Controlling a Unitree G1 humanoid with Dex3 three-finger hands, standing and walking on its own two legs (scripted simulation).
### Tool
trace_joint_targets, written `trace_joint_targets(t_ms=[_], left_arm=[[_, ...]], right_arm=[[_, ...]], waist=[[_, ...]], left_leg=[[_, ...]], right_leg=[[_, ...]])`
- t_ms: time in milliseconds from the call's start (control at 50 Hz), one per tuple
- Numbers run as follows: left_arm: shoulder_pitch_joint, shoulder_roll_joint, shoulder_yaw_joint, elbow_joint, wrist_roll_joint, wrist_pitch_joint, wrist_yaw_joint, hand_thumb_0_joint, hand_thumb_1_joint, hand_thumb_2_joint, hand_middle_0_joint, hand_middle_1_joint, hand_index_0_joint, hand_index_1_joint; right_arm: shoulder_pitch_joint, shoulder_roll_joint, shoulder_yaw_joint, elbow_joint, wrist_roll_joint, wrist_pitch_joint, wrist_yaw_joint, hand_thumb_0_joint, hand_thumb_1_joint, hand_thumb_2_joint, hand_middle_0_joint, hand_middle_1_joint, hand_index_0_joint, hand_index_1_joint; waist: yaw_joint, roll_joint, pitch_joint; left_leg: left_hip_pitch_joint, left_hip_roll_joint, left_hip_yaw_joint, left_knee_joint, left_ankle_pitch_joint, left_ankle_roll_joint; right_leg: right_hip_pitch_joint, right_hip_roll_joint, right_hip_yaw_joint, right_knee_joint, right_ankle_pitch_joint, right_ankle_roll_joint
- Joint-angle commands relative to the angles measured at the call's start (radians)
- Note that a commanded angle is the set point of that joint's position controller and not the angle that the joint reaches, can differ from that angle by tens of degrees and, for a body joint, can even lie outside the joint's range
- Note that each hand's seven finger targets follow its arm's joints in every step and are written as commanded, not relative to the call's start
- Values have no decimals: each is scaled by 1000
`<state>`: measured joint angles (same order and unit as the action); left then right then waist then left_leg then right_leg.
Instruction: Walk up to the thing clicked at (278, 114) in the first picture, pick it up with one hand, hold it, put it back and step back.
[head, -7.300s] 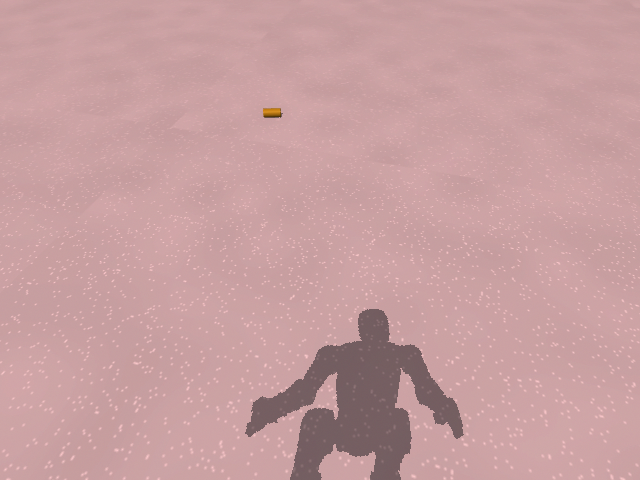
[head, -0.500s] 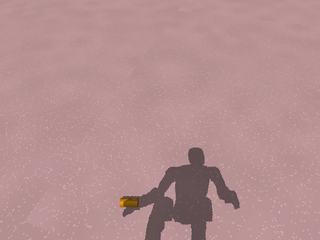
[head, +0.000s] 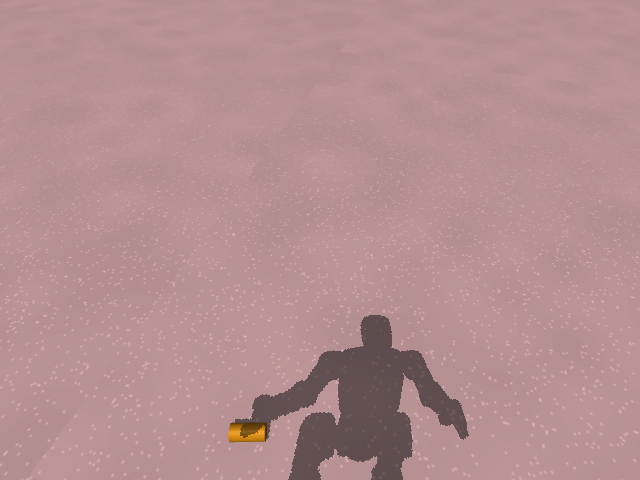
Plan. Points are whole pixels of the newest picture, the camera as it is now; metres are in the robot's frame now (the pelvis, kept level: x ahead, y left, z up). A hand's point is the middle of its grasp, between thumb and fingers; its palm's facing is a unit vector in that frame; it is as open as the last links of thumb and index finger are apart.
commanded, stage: walk up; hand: left
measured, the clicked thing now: (248, 432) +0.43 +0.23 -0.75
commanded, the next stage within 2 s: stand in 0.66 s
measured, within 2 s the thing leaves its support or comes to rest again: neither
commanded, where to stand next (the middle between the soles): +0.06 -0.03 m, yaw +0 degrees
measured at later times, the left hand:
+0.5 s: hand out of the picture +0.08 +0.25 -0.16, palm faces +0.00 -0.94 -0.33, open 7.4 cm
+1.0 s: hand out of the picture +0.11 +0.25 -0.15, palm faces -0.01 -0.94 -0.33, open 7.4 cm
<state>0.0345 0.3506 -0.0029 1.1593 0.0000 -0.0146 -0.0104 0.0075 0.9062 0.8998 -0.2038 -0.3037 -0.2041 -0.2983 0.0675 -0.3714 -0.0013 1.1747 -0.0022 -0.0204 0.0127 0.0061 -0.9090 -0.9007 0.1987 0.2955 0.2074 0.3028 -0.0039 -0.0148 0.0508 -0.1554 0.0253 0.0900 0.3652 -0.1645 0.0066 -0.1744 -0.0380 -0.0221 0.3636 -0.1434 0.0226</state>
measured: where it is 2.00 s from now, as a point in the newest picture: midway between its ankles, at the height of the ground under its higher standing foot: outside the picture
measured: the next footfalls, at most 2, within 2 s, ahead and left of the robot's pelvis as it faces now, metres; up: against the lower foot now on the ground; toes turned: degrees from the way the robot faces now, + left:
none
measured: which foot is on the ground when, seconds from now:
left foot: down 0.00-1.00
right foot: down 0.00-1.00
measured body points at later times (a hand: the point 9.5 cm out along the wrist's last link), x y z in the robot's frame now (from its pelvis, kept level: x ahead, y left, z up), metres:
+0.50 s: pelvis +0.01 +0.00 +0.00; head +0.02 +0.00 +0.45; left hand +0.08 +0.30 -0.13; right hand +0.10 -0.30 -0.13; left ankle +0.02 +0.11 -0.75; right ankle +0.04 -0.13 -0.75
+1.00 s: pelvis +0.02 +0.00 +0.00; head +0.03 +0.00 +0.45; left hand +0.11 +0.30 -0.13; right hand +0.10 -0.30 -0.13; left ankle +0.02 +0.11 -0.75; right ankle +0.04 -0.13 -0.75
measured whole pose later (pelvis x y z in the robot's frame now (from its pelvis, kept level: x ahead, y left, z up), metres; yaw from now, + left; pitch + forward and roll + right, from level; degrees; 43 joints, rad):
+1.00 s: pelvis +0.02 +0.00 +0.00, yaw +1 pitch -2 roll +0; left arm 0.08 0.34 0.00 1.15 0.01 -0.01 0.00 0.01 0.91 0.90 -0.20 -0.30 -0.20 -0.30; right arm 0.09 -0.34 -0.01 1.17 -0.01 -0.01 0.01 0.01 -0.91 -0.90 0.20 0.30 0.21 0.30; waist -0.01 -0.01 0.04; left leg -0.11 0.02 0.08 0.31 -0.17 0.00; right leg -0.12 -0.04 -0.03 0.31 -0.15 0.03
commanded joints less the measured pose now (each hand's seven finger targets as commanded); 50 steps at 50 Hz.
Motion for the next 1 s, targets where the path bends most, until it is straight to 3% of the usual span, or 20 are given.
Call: trace_joint_targets(t_ms=[0, 140, 300, 600, 700, 820, 980], left_arm=[[-34, 207, 37, -36, 0, -14, 7, 0, 900, 900, -200, -300, -200, -300], [-29, 206, 39, -29, 3, -16, 10, 0, 900, 900, -200, -300, -200, -300], [-8, 207, 41, -25, 5, -15, 12, 0, 900, 900, -200, -300, -200, -300], [-8, 198, 46, -37, 9, -12, 16, 0, 900, 900, -200, -300, -200, -300], [-1, 198, 41, -54, 11, -16, 18, 0, 900, 900, -200, -300, -200, -300], [0, 203, 39, -66, 9, -15, 17, 0, 900, 900, -200, -300, -200, -300], [-6, 205, 39, -79, 8, -17, 18, 0, 900, 900, -200, -300, -200, -300]], right_arm=[[-68, -205, -38, -50, -4, -19, -10, 0, -900, -900, 200, 300, 200, 300], [-68, -202, -40, -51, -2, -14, -10, 0, -900, -900, 200, 300, 200, 300], [-77, -196, -41, -56, -1, -8, -9, 0, -900, -900, 200, 300, 200, 300], [-68, -189, -48, -64, -5, -9, -12, 0, -900, -900, 200, 300, 200, 300], [-64, -183, -46, -69, -10, -12, -15, 0, -900, -900, 200, 300, 200, 300], [-53, -177, -42, -68, -10, -11, -14, 0, -900, -900, 200, 300, 200, 300], [-41, -188, -44, -72, -9, -13, -14, 0, -900, -900, 200, 300, 200, 300]], waist=[[8, 31, -77], [3, 20, -96], [8, 11, -80], [6, 24, -93], [1, 15, -92], [2, 22, -69], [-5, 14, -87]], left_leg=[[17, 125, -137, -122, -54, 14], [55, 125, -127, -107, 10, 14], [65, 119, -122, -113, -2, 12], [62, 124, -122, -123, 61, 8], [75, 125, -132, -124, 91, -3], [36, 119, -138, -138, 30, -6], [64, 123, -135, -118, 100, -3]], right_leg=[[19, -94, 100, -79, 14, -36], [31, -101, 97, -96, 53, -31], [13, -102, 100, -110, 55, -24], [54, -102, 86, -95, 98, -24], [45, -103, 86, -100, 62, -24], [56, -106, 87, -106, 27, -27], [62, -109, 85, -102, 77, -28]])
